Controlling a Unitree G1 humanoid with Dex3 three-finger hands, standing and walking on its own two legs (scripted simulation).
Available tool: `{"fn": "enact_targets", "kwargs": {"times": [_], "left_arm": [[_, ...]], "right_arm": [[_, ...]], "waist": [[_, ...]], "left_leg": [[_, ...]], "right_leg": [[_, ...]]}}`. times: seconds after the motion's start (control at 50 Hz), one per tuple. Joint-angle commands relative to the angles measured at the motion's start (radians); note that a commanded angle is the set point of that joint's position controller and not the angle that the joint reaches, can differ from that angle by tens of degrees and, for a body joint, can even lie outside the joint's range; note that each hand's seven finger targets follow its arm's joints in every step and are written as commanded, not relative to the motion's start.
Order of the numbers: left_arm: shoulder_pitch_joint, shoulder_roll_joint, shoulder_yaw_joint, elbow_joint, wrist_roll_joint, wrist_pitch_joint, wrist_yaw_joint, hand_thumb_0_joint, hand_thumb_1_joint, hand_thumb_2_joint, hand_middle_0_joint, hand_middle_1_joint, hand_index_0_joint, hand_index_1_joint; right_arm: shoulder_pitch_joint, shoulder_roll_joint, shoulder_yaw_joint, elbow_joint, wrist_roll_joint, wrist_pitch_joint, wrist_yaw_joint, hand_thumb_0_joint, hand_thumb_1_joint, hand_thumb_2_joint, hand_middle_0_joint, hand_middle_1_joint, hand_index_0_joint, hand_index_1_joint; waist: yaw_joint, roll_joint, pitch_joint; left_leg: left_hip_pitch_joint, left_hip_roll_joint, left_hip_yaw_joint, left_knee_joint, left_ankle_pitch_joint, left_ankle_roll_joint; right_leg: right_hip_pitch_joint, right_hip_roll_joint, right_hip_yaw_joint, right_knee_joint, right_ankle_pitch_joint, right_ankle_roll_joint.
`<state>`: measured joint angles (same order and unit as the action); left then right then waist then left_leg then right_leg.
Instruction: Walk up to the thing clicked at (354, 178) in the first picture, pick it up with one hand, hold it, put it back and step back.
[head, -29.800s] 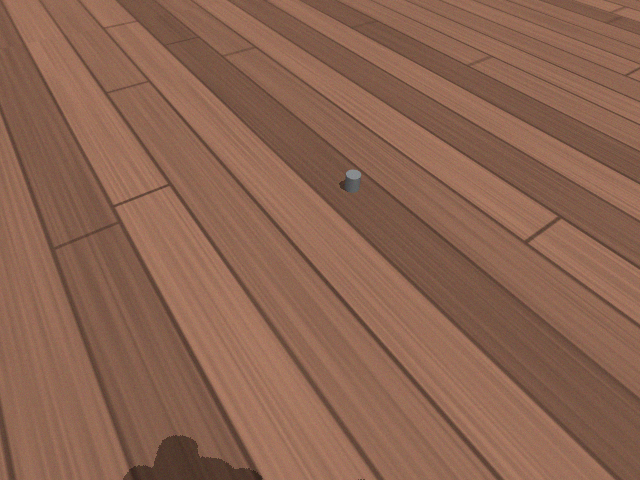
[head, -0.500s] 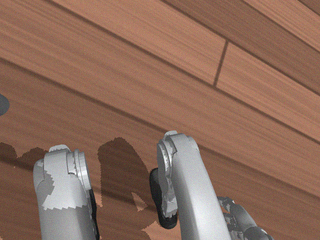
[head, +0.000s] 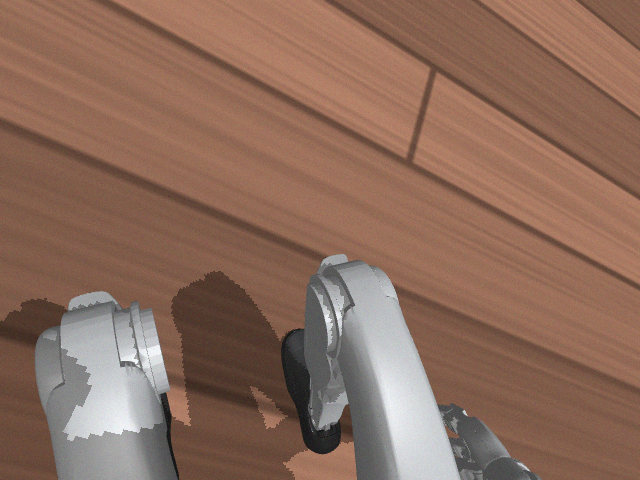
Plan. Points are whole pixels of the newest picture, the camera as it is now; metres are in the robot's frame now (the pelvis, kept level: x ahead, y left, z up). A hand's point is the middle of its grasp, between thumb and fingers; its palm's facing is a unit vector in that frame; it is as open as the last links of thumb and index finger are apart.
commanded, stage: home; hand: left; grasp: from above
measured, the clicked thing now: out of the picture +0.46 +0.41 -0.28
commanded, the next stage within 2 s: none
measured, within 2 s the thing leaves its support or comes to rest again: neither
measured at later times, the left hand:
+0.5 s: hand out of the picture +0.37 +0.39 +0.02, palm faces -0.24 -0.52 -0.82, open 10.1 cm
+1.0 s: hand out of the picture +0.24 +0.28 +0.22, palm faces +0.17 -0.91 -0.37, open 7.4 cm
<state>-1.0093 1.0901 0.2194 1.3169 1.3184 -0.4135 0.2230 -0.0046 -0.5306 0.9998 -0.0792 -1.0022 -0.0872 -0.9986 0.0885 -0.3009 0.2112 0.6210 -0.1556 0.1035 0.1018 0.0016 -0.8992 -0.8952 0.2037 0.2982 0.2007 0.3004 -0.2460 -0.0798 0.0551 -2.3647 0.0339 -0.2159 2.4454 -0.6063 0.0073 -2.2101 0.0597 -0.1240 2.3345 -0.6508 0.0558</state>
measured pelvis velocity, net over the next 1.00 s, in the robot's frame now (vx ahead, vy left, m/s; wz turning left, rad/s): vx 0.05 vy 0.00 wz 0.20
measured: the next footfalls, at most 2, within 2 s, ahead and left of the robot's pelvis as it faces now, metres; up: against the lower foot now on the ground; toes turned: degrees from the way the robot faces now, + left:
none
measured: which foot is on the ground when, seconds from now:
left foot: down 0.00-1.00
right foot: down 0.00-1.00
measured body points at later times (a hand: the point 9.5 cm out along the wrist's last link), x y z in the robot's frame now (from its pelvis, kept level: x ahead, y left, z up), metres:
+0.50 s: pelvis +0.01 +0.00 +0.12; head +0.21 +0.10 +0.51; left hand +0.38 +0.41 +0.07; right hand +0.16 -0.25 +0.01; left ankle +0.09 +0.13 -0.28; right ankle +0.12 -0.13 -0.28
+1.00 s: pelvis +0.05 +0.00 +0.31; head +0.14 +0.05 +0.75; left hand +0.23 +0.32 +0.25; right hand +0.28 -0.19 +0.23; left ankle +0.09 +0.13 -0.28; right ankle +0.12 -0.13 -0.28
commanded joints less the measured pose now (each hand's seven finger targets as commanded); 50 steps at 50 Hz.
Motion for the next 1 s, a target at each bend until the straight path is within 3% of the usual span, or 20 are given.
{"fn": "enact_targets", "kwargs": {"times": [0.0, 0.04, 0.06, 0.08, 0.14, 0.2, 0.28, 0.3, 0.32, 0.36, 0.4, 0.44, 0.48, 0.52, 0.58, 0.6, 0.68, 0.72, 0.84, 0.98], "left_arm": [[-0.326, 0.375, 0.057, -0.18, -0.062, 0.109, 0.042, 0.0, -0.531, 0.982, -0.054, -0.987, -0.063, -0.976], [-0.302, 0.322, 0.011, -0.171, -0.088, 0.148, 0.005, 0.0, -0.533, 0.984, -0.053, -0.988, -0.062, -0.978], [-0.289, 0.293, -0.018, -0.15, -0.099, 0.163, -0.017, 0.0, -0.453, 0.904, -0.133, -0.908, -0.142, -0.898], [-0.267, 0.274, -0.029, -0.153, -0.115, 0.173, -0.042, 0.0, -0.373, 0.824, -0.204, -0.828, -0.183, -0.818], [-0.209, 0.255, -0.026, -0.246, -0.186, 0.194, -0.125, 0.0, -0.166, 0.843, -0.206, -0.609, -0.187, -0.628], [-0.084, 0.223, 0.014, -0.37, -0.294, 0.207, -0.21, 0.0, 0.074, 0.762, -0.185, -0.453, -0.174, -0.464], [0.068, 0.229, 0.125, -0.736, -0.472, 0.227, -0.284, 0.0, 0.334, 0.721, -0.172, -0.334, -0.167, -0.339], [0.141, 0.177, 0.123, -0.787, -0.526, 0.24, -0.295, 0.0, 0.387, 0.715, -0.17, -0.311, -0.167, -0.315], [0.219, 0.12, 0.121, -0.775, -0.57, 0.259, -0.303, 0.0, 0.465, 0.729, -0.172, -0.298, -0.169, -0.301], [0.301, 0.079, 0.147, -0.812, -0.645, 0.291, -0.298, 0.0, 0.565, 0.769, -0.178, -0.299, -0.176, -0.301], [0.295, 0.048, 0.154, -0.927, -0.698, 0.318, -0.286, 0.0, 0.658, 0.799, -0.183, -0.293, -0.182, -0.294], [0.406, -0.075, 0.097, -0.9, -0.749, 0.358, -0.283, 0.0, 0.778, 0.833, -0.188, -0.281, -0.188, -0.281], [0.492, -0.158, 0.057, -0.947, -0.799, 0.391, -0.28, 0.0, 0.885, 0.891, -0.197, -0.295, -0.198, -0.295], [0.539, -0.184, 0.043, -1.032, -0.845, 0.426, -0.28, 0.0, 0.895, 0.896, -0.198, -0.296, -0.199, -0.296], [0.605, -0.273, -0.001, -1.086, -0.928, 0.471, -0.278, 0.0, 0.897, 0.897, -0.198, -0.297, -0.199, -0.296], [0.612, -0.272, 0.013, -1.12, -0.959, 0.48, -0.269, 0.0, 0.893, 0.895, -0.198, -0.296, -0.198, -0.296], [0.734, -0.346, 0.015, -1.183, -1.059, 0.519, -0.235, 0.0, 0.894, 0.896, -0.198, -0.296, -0.199, -0.296], [0.786, -0.401, -0.009, -1.208, -1.101, 0.545, -0.219, 0.0, 0.896, 0.896, -0.198, -0.297, -0.199, -0.296], [0.967, -0.485, -0.011, -1.286, -1.212, 0.642, -0.18, 0.0, 0.895, 0.896, -0.198, -0.297, -0.199, -0.296], [1.163, -0.637, -0.056, -1.401, -1.326, 0.762, -0.157, 0.0, 0.896, 0.897, -0.198, -0.297, -0.199, -0.297]], "right_arm": [[0.189, -0.279, -0.116, -0.018, 0.007, -0.017, -0.008, 0.0, -0.894, -0.895, 0.2, 0.3, 0.2, 0.3], [0.2, -0.271, -0.125, -0.011, 0.013, -0.02, -0.011, 0.0, -0.895, -0.895, 0.199, 0.3, 0.2, 0.3], [0.202, -0.265, -0.126, -0.011, 0.018, -0.022, -0.011, 0.0, -0.891, -0.895, 0.2, 0.3, 0.2, 0.3], [0.21, -0.263, -0.133, -0.01, 0.02, -0.023, -0.013, 0.0, -0.891, -0.895, 0.2, 0.3, 0.199, 0.3], [0.243, -0.254, -0.149, -0.019, 0.032, -0.024, -0.017, 0.0, -0.892, -0.895, 0.2, 0.3, 0.199, 0.3], [0.268, -0.263, -0.177, -0.031, 0.052, -0.023, -0.025, 0.0, -0.896, -0.897, 0.2, 0.3, 0.2, 0.3], [0.255, -0.252, -0.238, -0.07, 0.095, -0.012, -0.038, 0.0, -0.898, -0.899, 0.2, 0.3, 0.2, 0.3], [0.243, -0.23, -0.241, -0.073, 0.106, -0.012, -0.04, 0.0, -0.899, -0.899, 0.2, 0.3, 0.2, 0.3], [0.233, -0.223, -0.244, -0.068, 0.115, -0.013, -0.04, 0.0, -0.899, -0.899, 0.2, 0.3, 0.2, 0.3], [0.212, -0.202, -0.25, -0.066, 0.13, -0.015, -0.047, 0.0, -0.899, -0.9, 0.2, 0.3, 0.2, 0.3], [0.202, -0.186, -0.261, -0.072, 0.143, -0.019, -0.053, 0.0, -0.899, -0.9, 0.2, 0.3, 0.2, 0.3], [0.181, -0.175, -0.266, -0.075, 0.15, -0.032, -0.056, 0.0, -0.899, -0.9, 0.2, 0.3, 0.2, 0.3], [0.171, -0.166, -0.273, -0.082, 0.157, -0.052, -0.064, 0.0, -0.899, -0.9, 0.2, 0.3, 0.2, 0.3], [0.157, -0.168, -0.282, -0.091, 0.164, -0.073, -0.073, 0.0, -0.899, -0.9, 0.2, 0.3, 0.2, 0.3], [0.122, -0.158, -0.283, -0.112, 0.175, -0.107, -0.09, 0.0, -0.899, -0.9, 0.2, 0.3, 0.2, 0.3], [0.113, -0.152, -0.279, -0.121, 0.179, -0.121, -0.097, 0.0, -0.899, -0.9, 0.2, 0.3, 0.2, 0.3], [0.069, -0.125, -0.272, -0.148, 0.188, -0.168, -0.119, 0.0, -0.899, -0.9, 0.2, 0.3, 0.2, 0.3], [0.057, -0.117, -0.266, -0.156, 0.19, -0.19, -0.131, 0.0, -0.9, -0.9, 0.2, 0.3, 0.2, 0.3], [0.054, -0.094, -0.252, -0.182, 0.199, -0.229, -0.165, 0.0, -0.9, -0.9, 0.2, 0.3, 0.2, 0.3], [0.11, -0.057, -0.219, -0.191, 0.202, -0.27, -0.227, 0.0, -0.9, -0.9, 0.2, 0.3, 0.2, 0.3]], "waist": [[0.032, 0.552, -0.753], [0.025, 0.5, -0.736], [0.015, 0.476, -0.699], [0.019, 0.435, -0.689], [0.049, 0.417, -0.761], [0.074, 0.428, -0.847], [0.182, 0.504, -1.059], [0.19, 0.497, -1.068], [0.18, 0.454, -0.993], [0.188, 0.392, -0.935], [0.189, 0.394, -0.949], [0.173, 0.361, -0.847], [0.169, 0.336, -0.798], [0.177, 0.337, -0.788], [0.151, 0.306, -0.705], [0.158, 0.3, -0.693], [0.168, 0.275, -0.66], [0.158, 0.273, -0.621], [0.178, 0.267, -0.575], [0.168, 0.223, -0.522]], "left_leg": [[0.637, 0.01, 0.104, -0.326, 0.006, 0.014], [0.604, 0.008, 0.108, -0.327, -0.022, 0.02], [0.558, 0.006, 0.112, -0.328, -0.043, 0.022], [0.538, 0.003, 0.113, -0.332, -0.051, 0.025], [0.581, -0.003, 0.118, -0.351, 0.021, 0.027], [0.72, -0.002, 0.104, -0.397, 0.142, 0.017], [0.946, -0.003, 0.096, -0.496, 0.293, 0.005], [0.964, 0.001, 0.098, -0.529, 0.294, 0.01], [0.941, 0.001, 0.092, -0.552, 0.273, 0.015], [0.927, 0.003, 0.095, -0.587, 0.257, 0.023], [0.972, 0.007, 0.098, -0.638, 0.217, 0.027], [0.971, 0.012, 0.094, -0.704, 0.141, 0.028], [0.99, 0.018, 0.092, -0.768, 0.087, 0.028], [1.046, 0.025, 0.088, -0.835, 0.052, 0.024], [1.092, 0.028, 0.074, -0.922, -0.02, 0.02], [1.102, 0.026, 0.064, -0.952, -0.055, 0.018], [1.177, 0.01, 0.086, -1.025, -0.045, 0.015], [1.215, 0.005, 0.091, -1.07, -0.045, 0.013], [1.385, -0.004, 0.076, -1.232, -0.032, 0.004], [1.552, -0.006, 0.097, -1.362, 0.163, -0.003]], "right_leg": [[0.219, 0.022, -0.08, -0.233, 0.091, -0.086], [0.23, 0.022, -0.07, -0.261, 0.074, -0.085], [0.233, 0.024, -0.063, -0.27, 0.057, -0.087], [0.248, 0.024, -0.063, -0.282, 0.047, -0.086], [0.341, 0.021, -0.052, -0.31, 0.098, -0.082], [0.389, 0.011, -0.049, -0.326, 0.191, -0.083], [0.444, -0.002, -0.014, -0.368, 0.263, -0.096], [0.467, 0.0, -0.008, -0.385, 0.268, -0.089], [0.457, -0.001, -0.007, -0.408, 0.258, -0.086], [0.477, 0.0, 0.004, -0.46, 0.241, -0.085], [0.53, -0.003, 0.017, -0.524, 0.215, -0.086], [0.556, -0.006, 0.018, -0.581, 0.167, -0.084], [0.608, -0.009, 0.016, -0.635, 0.139, -0.083], [0.657, -0.015, 0.021, -0.684, 0.121, -0.082], [0.703, -0.02, 0.027, -0.761, 0.087, -0.076], [0.73, -0.019, 0.03, -0.783, 0.072, -0.074], [0.844, -0.025, 0.065, -0.895, 0.067, -0.078], [0.885, -0.027, 0.075, -0.946, 0.065, -0.078], [1.051, -0.031, 0.089, -1.097, 0.083, -0.075], [1.287, -0.031, 0.086, -1.26, 0.243, -0.072]]}}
